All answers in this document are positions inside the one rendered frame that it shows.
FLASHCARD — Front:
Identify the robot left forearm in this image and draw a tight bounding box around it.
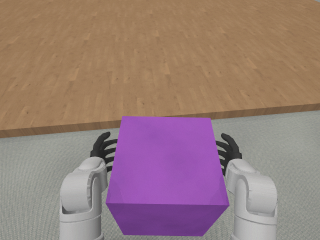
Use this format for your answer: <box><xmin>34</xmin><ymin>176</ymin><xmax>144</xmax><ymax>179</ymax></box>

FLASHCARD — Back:
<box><xmin>59</xmin><ymin>156</ymin><xmax>108</xmax><ymax>240</ymax></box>

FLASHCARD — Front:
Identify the left robot hand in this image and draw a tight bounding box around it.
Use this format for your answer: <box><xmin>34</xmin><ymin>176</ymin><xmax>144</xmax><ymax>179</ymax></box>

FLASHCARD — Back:
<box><xmin>90</xmin><ymin>131</ymin><xmax>118</xmax><ymax>173</ymax></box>

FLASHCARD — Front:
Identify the carton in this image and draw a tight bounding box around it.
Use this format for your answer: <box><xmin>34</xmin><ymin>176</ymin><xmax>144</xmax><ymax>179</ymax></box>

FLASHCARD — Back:
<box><xmin>105</xmin><ymin>116</ymin><xmax>230</xmax><ymax>237</ymax></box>

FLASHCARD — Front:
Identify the right robot hand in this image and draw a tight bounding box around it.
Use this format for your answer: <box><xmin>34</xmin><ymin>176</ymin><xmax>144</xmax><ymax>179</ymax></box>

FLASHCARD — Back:
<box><xmin>215</xmin><ymin>133</ymin><xmax>242</xmax><ymax>176</ymax></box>

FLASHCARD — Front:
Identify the robot right forearm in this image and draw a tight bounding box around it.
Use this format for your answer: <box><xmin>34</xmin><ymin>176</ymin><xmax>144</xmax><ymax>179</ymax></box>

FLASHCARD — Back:
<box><xmin>225</xmin><ymin>158</ymin><xmax>278</xmax><ymax>240</ymax></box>

